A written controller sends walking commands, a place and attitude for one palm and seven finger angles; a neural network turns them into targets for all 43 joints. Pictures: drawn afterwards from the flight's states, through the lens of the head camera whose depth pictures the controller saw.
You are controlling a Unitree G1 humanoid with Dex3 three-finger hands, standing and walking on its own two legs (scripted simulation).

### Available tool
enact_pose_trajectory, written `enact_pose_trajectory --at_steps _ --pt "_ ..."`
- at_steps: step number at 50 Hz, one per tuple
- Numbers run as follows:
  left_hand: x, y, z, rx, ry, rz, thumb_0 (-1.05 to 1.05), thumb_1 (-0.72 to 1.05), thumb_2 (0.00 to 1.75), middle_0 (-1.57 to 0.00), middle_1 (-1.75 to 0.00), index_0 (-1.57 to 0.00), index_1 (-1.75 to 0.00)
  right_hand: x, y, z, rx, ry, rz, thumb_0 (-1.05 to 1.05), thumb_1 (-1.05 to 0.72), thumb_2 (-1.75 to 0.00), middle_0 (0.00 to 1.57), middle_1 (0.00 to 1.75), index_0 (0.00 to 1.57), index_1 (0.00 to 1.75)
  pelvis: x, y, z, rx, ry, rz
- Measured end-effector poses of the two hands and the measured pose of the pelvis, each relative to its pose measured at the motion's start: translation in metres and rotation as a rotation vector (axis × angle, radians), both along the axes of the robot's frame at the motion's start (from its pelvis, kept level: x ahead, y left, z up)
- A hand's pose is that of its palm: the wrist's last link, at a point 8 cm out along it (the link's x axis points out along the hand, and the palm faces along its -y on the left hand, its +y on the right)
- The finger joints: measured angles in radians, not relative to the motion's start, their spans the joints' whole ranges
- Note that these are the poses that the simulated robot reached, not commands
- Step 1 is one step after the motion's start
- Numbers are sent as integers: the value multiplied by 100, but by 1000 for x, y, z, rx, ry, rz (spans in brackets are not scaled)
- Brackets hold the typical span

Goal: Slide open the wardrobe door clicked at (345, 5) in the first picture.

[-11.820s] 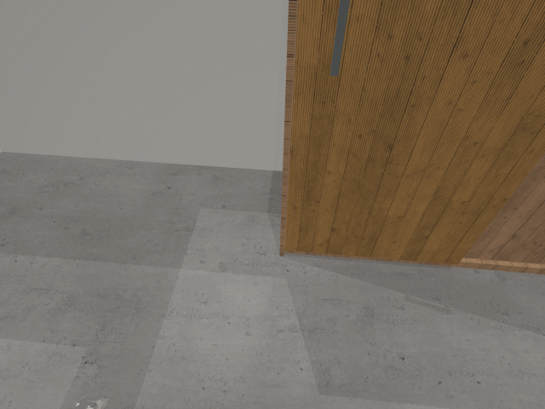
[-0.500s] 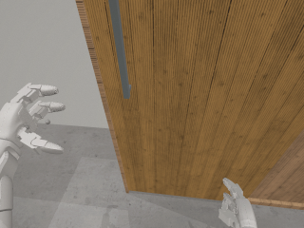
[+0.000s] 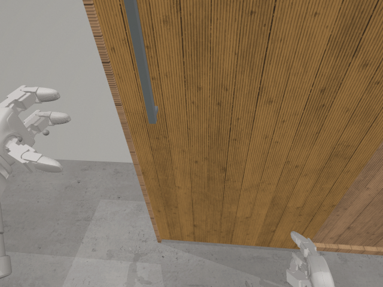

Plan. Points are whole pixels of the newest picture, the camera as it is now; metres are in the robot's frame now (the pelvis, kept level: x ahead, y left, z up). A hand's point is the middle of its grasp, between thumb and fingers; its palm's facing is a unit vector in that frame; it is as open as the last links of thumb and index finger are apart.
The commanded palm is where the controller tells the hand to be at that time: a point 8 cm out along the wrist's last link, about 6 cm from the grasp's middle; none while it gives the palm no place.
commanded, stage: raise the hand with hooked fingers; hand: left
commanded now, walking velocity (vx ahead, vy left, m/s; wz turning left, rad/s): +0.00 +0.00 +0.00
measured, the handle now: (143, 56) +0.51 +0.16 +0.27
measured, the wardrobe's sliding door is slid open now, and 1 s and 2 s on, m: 0.00 0.00 0.00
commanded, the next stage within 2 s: move the hooked fingers beside the handle in 0.22 s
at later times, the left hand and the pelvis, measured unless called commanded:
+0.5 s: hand (51, 124) +0.30 +0.28 +0.24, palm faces +0.12 -0.99 -0.08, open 14.0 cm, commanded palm +0.27 +0.31 +0.25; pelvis +0.01 +0.00 +0.00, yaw +1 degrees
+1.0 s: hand (81, 107) +0.35 +0.25 +0.24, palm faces +0.07 -1.00 -0.06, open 14.0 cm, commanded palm +0.32 +0.29 +0.24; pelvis +0.01 +0.00 +0.00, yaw +0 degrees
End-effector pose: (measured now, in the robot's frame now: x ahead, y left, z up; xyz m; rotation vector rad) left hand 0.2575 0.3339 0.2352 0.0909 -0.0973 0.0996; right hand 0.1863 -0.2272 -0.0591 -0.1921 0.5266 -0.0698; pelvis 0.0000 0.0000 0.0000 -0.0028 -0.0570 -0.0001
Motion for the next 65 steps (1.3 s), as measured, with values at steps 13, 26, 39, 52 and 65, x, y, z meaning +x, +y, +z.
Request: enact_pose_trajectory --at_steps 13,26,39,52,65 --pt "1 2 11 20 -18 21 -1 -50 30 -30 -120 -31 -120 11 14 2 24 -25 27 1 -91 -90 20 30 20 30 4 -1 1 0 -4 8" --pt "19 -4 3 -3 8 11 -1 -50 30 -30 -120 -31 -120 15 16 -3 18 0 35 1 -91 -90 20 30 20 30 6 0 0 -1 5 17" --pt "49 -10 1 -25 18 -5 -1 -50 30 -30 -120 -31 -120 5 5 -5 12 35 -19 1 -91 -90 20 30 20 30 11 1 1 1 24 3" --pt "76 -33 3 -29 10 -40 -1 -50 30 -30 -120 -30 -120 0 6 -11 15 70 -41 1 -91 -90 20 30 20 30 14 4 2 2 31 -1" --pt "99 -42 0 -44 37 -28 -1 -50 30 -30 -120 -30 -120 -6 2 -15 14 108 -59 1 -91 -90 20 30 20 30 15 3 2 3 43 -2"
